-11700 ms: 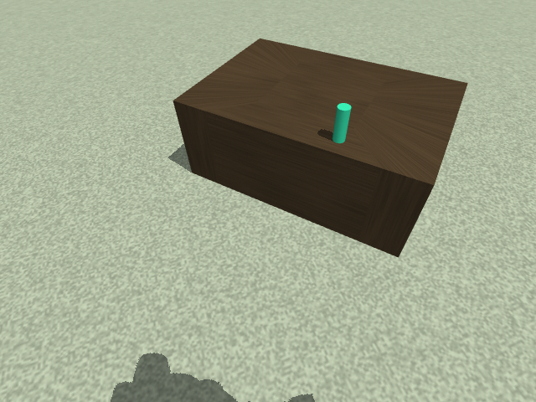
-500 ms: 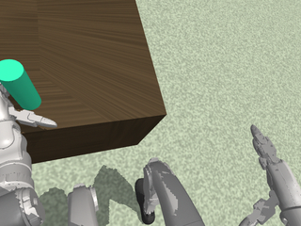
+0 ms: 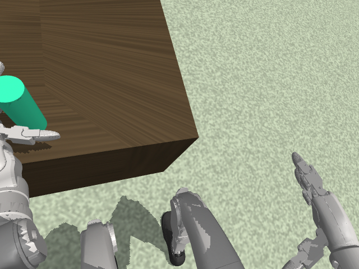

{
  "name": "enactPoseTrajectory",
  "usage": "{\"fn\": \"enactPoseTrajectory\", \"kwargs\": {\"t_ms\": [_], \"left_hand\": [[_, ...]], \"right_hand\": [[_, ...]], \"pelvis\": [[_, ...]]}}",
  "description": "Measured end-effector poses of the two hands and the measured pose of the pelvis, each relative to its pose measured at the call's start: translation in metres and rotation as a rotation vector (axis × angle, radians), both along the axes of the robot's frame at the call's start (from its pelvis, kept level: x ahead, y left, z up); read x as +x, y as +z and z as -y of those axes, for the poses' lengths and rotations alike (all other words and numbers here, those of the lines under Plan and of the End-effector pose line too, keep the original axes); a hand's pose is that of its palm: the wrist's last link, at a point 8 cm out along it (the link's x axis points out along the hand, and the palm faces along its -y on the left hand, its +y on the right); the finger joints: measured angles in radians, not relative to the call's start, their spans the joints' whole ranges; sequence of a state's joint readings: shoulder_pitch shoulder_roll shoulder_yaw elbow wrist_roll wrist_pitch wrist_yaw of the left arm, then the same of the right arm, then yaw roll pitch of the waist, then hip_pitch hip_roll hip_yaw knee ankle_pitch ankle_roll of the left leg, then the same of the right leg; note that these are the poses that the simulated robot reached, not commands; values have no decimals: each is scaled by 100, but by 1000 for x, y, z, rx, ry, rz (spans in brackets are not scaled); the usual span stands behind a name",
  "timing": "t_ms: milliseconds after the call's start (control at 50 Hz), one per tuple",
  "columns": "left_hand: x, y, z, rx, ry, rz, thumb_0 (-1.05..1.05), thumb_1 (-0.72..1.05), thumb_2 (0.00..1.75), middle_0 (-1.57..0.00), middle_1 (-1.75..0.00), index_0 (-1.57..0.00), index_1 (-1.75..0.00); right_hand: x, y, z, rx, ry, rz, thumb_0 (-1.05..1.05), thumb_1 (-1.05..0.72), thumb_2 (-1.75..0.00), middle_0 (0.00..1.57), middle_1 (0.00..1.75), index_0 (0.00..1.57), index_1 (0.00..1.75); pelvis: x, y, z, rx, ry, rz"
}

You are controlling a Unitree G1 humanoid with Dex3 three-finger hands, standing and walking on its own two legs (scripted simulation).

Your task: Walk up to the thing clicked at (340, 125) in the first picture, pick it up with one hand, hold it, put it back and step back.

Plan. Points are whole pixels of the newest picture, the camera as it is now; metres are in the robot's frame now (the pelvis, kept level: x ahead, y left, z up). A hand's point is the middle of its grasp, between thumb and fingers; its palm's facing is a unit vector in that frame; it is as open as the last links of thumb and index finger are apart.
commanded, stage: close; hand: left
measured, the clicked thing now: (22, 109) +0.50 +0.21 -0.05
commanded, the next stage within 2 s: settle in 0.36 s
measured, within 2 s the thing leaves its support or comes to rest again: leaves its support in 0.68 s
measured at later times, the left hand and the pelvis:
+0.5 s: hand (21, 106) +0.50 +0.20 -0.04, palm faces +0.21 -0.98 -0.02, open 7.7 cm; pelvis +0.00 +0.00 +0.00, yaw +0 degrees
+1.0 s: hand (14, 89) +0.51 +0.20 +0.01, palm faces +0.21 -0.98 -0.02, open 7.0 cm; pelvis +0.00 +0.00 +0.03, yaw +0 degrees
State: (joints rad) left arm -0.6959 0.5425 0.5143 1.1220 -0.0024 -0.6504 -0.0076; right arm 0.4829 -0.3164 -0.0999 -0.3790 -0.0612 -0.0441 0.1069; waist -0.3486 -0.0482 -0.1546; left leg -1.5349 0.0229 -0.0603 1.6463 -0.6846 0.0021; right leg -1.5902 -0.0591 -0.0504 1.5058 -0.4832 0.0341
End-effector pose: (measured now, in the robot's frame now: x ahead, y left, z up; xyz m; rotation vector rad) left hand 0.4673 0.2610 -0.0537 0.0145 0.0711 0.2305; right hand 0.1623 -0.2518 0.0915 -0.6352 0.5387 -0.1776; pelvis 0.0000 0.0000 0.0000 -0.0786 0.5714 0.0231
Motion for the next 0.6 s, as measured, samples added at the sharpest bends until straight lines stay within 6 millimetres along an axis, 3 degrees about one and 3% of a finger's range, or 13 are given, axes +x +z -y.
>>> {"fn": "enactPoseTrajectory", "kwargs": {"t_ms": [260,420,600], "left_hand": [[1,13,12,-2,-19,14,-1,-28,48,-81,-67,-82,-66],[1,13,7,5,-9,16,-1,-10,66,-100,-87,-102,-86],[1,14,10,10,-40,26,0,-10,99,-94,-103,-95,-104]], "right_hand": [[-3,0,6,12,-35,0,-1,49,-5,6,5,6,5],[-2,4,5,10,-23,20,-1,50,-5,6,5,6,5],[-3,13,1,-7,1,29,-1,50,-5,6,5,6,5]], "pelvis": [[1,5,1,-1,2,12],[-2,5,2,4,0,15],[-4,5,2,3,1,17]]}}
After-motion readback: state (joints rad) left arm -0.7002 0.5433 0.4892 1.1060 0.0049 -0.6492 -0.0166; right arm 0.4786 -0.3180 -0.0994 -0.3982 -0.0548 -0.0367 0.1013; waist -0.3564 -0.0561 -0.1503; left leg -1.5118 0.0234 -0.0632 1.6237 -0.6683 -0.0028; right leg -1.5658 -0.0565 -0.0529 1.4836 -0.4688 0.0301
